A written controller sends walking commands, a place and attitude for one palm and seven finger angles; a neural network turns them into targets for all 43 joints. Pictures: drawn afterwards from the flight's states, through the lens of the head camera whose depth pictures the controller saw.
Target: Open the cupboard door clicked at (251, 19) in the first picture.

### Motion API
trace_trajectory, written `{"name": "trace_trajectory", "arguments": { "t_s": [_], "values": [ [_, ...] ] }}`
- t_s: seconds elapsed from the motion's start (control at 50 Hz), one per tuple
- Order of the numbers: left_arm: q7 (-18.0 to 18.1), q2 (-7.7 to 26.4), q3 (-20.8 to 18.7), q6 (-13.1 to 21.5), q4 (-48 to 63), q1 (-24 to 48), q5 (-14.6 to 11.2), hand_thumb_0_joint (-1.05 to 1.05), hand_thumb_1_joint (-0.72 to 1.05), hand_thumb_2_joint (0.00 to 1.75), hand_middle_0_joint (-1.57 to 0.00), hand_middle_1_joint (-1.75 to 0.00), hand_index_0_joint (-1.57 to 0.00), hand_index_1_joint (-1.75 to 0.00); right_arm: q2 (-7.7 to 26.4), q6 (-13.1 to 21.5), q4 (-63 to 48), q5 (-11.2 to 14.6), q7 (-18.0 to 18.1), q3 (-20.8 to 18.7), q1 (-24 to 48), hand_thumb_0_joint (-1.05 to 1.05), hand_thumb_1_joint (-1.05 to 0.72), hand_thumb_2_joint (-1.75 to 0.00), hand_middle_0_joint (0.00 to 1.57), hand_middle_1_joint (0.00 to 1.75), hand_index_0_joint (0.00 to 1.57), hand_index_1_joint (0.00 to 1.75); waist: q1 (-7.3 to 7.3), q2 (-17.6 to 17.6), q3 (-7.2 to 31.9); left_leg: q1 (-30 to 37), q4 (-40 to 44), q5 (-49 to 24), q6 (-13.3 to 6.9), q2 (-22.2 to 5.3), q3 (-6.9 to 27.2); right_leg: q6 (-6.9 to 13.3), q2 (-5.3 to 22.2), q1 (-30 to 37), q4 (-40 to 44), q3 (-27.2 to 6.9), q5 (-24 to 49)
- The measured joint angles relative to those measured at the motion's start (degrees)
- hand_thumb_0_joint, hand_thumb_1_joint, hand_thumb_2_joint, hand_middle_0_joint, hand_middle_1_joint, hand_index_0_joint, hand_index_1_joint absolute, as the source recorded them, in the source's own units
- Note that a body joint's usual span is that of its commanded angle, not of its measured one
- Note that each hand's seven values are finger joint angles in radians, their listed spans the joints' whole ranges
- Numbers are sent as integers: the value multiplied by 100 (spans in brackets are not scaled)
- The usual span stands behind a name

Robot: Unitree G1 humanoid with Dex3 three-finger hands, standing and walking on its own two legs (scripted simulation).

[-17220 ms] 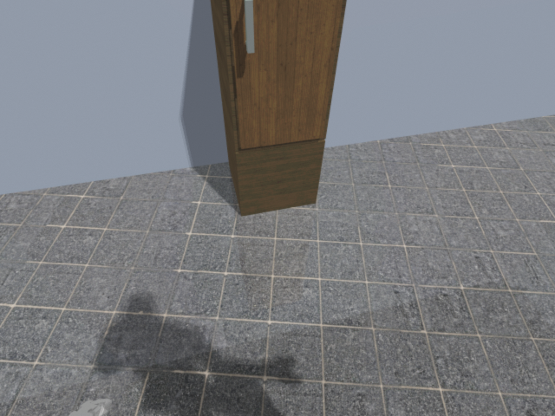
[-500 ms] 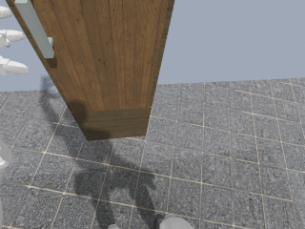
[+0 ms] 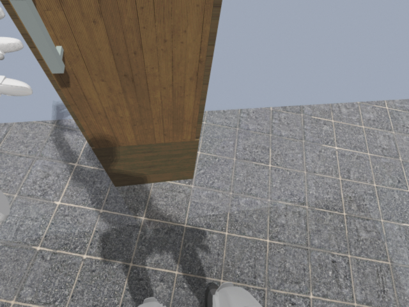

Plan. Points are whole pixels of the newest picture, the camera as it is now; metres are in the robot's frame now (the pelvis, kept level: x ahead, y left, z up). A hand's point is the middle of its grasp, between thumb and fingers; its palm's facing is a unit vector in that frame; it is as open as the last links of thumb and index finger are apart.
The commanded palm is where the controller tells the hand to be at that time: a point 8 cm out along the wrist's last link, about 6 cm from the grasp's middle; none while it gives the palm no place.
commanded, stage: slide the fingers in behind the handle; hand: left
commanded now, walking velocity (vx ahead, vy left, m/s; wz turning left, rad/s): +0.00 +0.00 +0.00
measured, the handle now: (43, 29) +0.59 +0.23 +0.14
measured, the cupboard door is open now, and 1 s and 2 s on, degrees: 0 0 1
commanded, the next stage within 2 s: close the thumb around the handle in 1.52 s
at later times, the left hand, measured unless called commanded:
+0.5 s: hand (30, 51) +0.54 +0.24 +0.14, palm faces +0.03 -1.00 -0.01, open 14.0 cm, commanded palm +0.51 +0.28 +0.14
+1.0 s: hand (49, 58) +0.53 +0.21 +0.14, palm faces +0.03 -1.00 -0.01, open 14.0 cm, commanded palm +0.50 +0.26 +0.14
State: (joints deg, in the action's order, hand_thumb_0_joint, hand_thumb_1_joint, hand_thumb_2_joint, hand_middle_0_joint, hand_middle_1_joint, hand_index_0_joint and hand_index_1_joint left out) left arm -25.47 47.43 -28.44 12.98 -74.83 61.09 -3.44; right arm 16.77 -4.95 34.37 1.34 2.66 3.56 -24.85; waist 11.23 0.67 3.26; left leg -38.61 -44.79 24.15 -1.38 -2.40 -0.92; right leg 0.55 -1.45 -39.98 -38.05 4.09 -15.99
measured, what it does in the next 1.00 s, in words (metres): stands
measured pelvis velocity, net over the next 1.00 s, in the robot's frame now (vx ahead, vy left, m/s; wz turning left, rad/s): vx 0.01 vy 0.00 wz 0.00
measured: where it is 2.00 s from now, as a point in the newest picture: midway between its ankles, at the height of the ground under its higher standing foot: outside the picture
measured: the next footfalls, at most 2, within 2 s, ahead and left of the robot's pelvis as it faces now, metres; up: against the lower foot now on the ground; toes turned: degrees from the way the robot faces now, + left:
none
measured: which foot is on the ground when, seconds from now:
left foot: down 0.00-1.00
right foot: down 0.00-1.00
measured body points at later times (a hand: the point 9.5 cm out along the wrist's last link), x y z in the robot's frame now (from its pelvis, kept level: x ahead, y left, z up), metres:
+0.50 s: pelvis +0.01 +0.01 +0.00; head +0.13 +0.02 +0.44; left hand +0.53 +0.30 +0.14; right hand -0.04 -0.25 -0.10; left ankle -0.04 +0.10 -0.71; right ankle +0.01 -0.12 -0.71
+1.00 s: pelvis +0.01 +0.00 +0.00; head +0.11 +0.02 +0.44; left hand +0.52 +0.27 +0.14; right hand +0.01 -0.27 -0.11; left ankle -0.04 +0.10 -0.71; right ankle +0.01 -0.12 -0.71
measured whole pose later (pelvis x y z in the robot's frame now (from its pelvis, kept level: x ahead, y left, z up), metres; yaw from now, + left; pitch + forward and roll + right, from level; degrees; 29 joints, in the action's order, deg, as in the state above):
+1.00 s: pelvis +0.01 +0.00 +0.00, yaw +0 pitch +17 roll -3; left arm -16.3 35.1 -24.3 12.8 -70.0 58.5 -3.6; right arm 16.0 -3.3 34.9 0.4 0.9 2.0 -24.0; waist 10.3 1.5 4.6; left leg -36.2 -43.8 24.4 -1.4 -2.0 -1.3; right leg 0.5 -1.2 -38.2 -38.2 3.6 -16.7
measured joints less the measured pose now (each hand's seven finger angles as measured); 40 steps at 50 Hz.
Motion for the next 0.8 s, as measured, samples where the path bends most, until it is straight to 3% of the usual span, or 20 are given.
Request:
{"name": "trace_trajectory", "arguments": {
  "t_s": [0.16, 0.24, 0.4, 0.52, 0.62, 0.8],
  "values": [
    [-95, 7, 256, -174, -237, 335, -47, -1, -50, 30, -30, -120, -29, -120, 63, 96, 118, -20, 63, 17, -80, 1, -90, -89, 20, 30, 20, 30, 67, -2, -21, -173, -39, -42, -15, 29, 47, -11, 30, -133, 1, 44, 43],
    [48, -64, 156, -125, -116, 337, 12, -1, -50, 30, -30, -120, -30, -120, 47, 147, 103, -66, 47, 2, -110, 1, -90, -89, 20, 30, 20, 30, 134, -24, -18, -243, -60, -34, -20, 19, 14, -17, 19, -214, -11, 11, 55],
    [273, -409, 33, -86, 204, 34, -25, -1, -50, 30, -30, -120, -30, -120, -35, 73, 95, -99, -87, -38, -260, 1, -90, -89, 20, 30, 20, 30, 121, 47, 110, -97, 4, 39, -38, -10, -82, -41, -16, -118, 34, -87, 13],
    [459, -578, 72, -132, 408, -236, 2, -1, -50, 30, -30, -120, -30, -121, -111, 25, 36, -100, -159, -55, -297, 1, -90, -89, 20, 30, 20, 30, 35, 118, 158, 66, 73, 72, -42, -8, -106, -51, -19, 24, 71, -113, -30],
    [491, -845, 191, -62, 563, -371, -146, -1, -50, 30, -30, -120, -30, -121, -153, 25, 77, -97, -192, -80, -222, 1, -90, -89, 20, 30, 20, 30, -86, 122, 184, 184, 116, 80, -37, 5, -89, -50, -8, 139, 89, -99, -61],
    [698, -1159, 361, 6, 708, -427, -102, -1, -50, 30, -30, -120, -30, -120, -100, 125, 51, -113, -190, -165, 11, 1, -90, -89, 20, 30, 20, 30, -139, 98, 173, 224, 100, 71, -18, 29, -39, -36, 18, 186, 45, -52, -88]
  ]
}}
